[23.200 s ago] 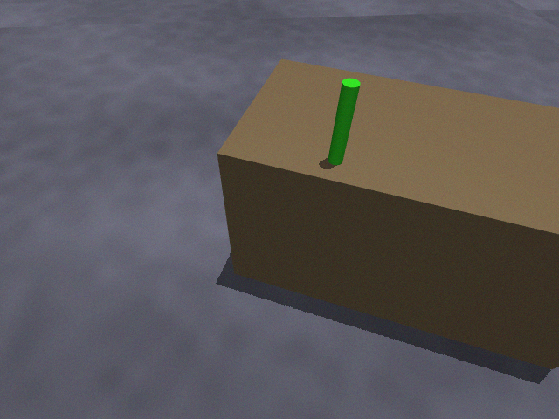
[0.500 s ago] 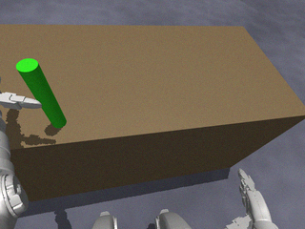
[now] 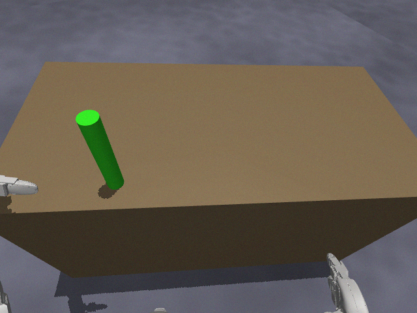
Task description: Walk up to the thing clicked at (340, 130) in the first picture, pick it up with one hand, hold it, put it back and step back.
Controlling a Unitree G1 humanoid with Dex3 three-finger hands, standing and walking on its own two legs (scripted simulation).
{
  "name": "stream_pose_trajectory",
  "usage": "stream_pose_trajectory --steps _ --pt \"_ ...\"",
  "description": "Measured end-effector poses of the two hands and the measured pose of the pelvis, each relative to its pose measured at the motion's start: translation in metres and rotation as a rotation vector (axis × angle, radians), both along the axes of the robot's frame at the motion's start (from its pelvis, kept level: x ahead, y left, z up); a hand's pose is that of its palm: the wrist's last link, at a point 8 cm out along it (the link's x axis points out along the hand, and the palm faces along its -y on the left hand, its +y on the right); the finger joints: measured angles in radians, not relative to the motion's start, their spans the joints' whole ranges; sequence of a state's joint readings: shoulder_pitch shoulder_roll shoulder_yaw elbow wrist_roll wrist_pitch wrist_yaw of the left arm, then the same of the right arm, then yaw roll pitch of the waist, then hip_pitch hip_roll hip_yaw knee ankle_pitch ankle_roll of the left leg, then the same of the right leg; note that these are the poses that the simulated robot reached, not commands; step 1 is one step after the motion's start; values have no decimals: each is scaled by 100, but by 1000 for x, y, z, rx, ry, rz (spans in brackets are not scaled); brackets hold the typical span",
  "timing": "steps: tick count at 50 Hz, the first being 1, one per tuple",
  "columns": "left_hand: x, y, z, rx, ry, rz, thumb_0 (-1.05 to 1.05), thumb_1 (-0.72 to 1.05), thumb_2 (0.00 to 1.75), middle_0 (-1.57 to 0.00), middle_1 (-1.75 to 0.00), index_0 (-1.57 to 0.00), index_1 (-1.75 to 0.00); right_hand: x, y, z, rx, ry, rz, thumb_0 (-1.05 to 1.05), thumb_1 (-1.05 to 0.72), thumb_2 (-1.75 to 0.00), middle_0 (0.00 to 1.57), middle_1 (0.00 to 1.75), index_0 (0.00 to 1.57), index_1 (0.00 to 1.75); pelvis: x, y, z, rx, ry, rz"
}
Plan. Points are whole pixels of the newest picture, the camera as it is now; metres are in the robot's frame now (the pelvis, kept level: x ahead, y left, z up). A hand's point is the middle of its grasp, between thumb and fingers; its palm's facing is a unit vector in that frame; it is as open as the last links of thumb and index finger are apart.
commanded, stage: sink last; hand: left
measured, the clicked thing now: (104, 155) +0.43 +0.22 +0.02
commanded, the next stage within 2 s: home in 0.82 s
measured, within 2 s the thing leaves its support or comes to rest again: neither
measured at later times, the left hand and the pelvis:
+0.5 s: hand (39, 296) +0.16 +0.24 +0.05, palm faces +0.32 -0.87 -0.36, open 17.3 cm; pelvis -0.01 -0.01 +0.00, yaw +1 degrees
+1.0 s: hand (10, 305) +0.15 +0.27 +0.06, palm faces +0.38 -0.82 -0.42, open 17.4 cm; pelvis -0.03 -0.01 +0.00, yaw +0 degrees
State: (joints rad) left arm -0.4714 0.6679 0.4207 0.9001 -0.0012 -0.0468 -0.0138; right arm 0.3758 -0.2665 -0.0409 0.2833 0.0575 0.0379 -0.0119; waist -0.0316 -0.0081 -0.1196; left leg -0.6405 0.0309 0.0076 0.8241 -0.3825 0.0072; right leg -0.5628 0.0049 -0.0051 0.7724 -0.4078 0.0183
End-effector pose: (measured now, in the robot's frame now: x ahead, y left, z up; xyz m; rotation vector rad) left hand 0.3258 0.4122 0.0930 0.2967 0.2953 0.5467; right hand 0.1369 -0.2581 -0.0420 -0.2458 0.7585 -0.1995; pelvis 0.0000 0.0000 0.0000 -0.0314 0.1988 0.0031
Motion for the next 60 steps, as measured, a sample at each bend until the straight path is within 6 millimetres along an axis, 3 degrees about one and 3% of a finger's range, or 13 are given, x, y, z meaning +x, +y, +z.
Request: stream_pose_trajectory --steps 4,7,14,21,27,32,40,45,50,54,57,60 --pt "-25 -17 -6 31 23 -35 -1 -53 3 -6 -3 -6 -3 11 11 -3 49 -32 24 -1 51 -6 5 5 6 5 5 2 3 2 -20 1" --pt "-49 -42 -11 38 15 -88 -1 -53 3 -6 -3 -5 -3 17 12 1 65 -74 13 -1 51 -6 6 5 6 5 9 3 5 7 -42 0" --pt "-116 -97 -13 10 -32 -166 -1 -51 3 -6 -3 -6 -3 20 -5 15 30 -125 -40 -1 53 -5 6 5 6 5 10 -2 7 20 -92 2" --pt "-177 -120 -13 5 -5 -155 -1 -50 2 -6 -4 -6 -3 10 -9 11 26 -106 -31 -1 54 -5 5 5 6 5 1 -10 6 26 -116 11" --pt "-214 -134 -18 -4 49 -147 -1 -49 1 -5 -4 -6 -3 0 -5 -1 60 -120 -28 -1 54 -4 6 5 6 5 -12 -14 2 32 -128 18" --pt "-223 -135 -18 14 33 -131 -1 -48 1 -5 -4 -6 -3 -8 -9 -2 53 -147 -24 -2 55 -4 6 5 6 5 -23 -19 -1 40 -138 20" --pt "-222 -117 0 96 -55 -105 -1 -48 1 -5 -5 -6 -3 -24 -29 5 -6 -177 -41 -2 55 -4 6 5 6 5 -31 -23 -3 40 -153 14" --pt "-220 -116 5 115 -88 -132 -1 -50 1 -5 -5 -6 -3 -28 -26 5 -4 -185 -41 -2 55 -4 6 5 6 5 -33 -19 -3 38 -160 6" --pt "-219 -104 -8 108 -49 -124 -1 -52 3 -6 -5 -7 -4 -24 -22 8 -6 -189 -39 -2 50 -7 7 7 7 7 -33 -14 -2 36 -154 4" --pt "-221 -92 -18 100 -13 -94 -1 -54 4 -6 -6 -7 -5 -21 -18 14 -23 -194 -28 -2 37 -19 9 11 9 11 -29 -11 -1 35 -145 3" --pt "-220 -97 -34 54 7 -93 -1 -54 5 -6 -6 -6 -5 -16 0 10 3 -182 6 -1 21 -30 10 13 11 13 -27 -8 -1 33 -139 4" --pt "-213 -114 -59 -33 37 -117 -1 -54 5 -5 -6 -6 -5 -6 29 -1 63 -164 59 -1 4 -39 11 16 12 16 -27 -6 -2 29 -127 7"
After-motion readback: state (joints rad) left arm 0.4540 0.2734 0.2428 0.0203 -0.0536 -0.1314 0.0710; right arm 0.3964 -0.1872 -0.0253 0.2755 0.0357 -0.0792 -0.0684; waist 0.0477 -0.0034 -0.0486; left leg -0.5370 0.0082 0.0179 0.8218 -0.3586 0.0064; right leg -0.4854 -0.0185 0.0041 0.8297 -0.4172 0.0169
